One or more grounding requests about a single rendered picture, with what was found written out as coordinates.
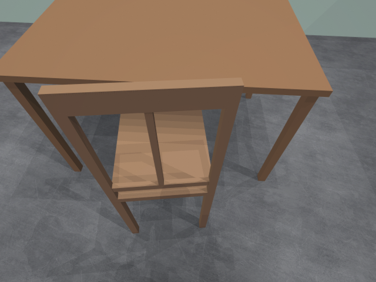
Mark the table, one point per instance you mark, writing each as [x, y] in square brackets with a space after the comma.
[109, 41]

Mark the chair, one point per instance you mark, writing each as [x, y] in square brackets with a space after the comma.
[161, 150]

